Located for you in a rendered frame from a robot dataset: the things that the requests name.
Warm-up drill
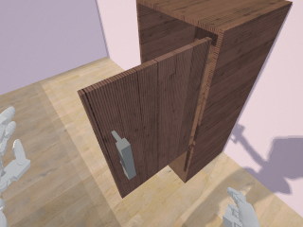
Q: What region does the robot left hand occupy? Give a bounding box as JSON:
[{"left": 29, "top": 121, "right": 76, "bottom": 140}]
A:
[{"left": 0, "top": 106, "right": 30, "bottom": 198}]

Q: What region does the robot right hand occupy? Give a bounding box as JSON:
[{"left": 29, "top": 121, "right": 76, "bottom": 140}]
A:
[{"left": 223, "top": 187, "right": 260, "bottom": 227}]

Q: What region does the handle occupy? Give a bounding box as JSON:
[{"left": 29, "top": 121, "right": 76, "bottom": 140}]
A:
[{"left": 111, "top": 130, "right": 136, "bottom": 180}]

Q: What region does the cupboard door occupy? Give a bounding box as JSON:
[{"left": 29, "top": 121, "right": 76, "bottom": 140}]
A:
[{"left": 77, "top": 37, "right": 212, "bottom": 199}]

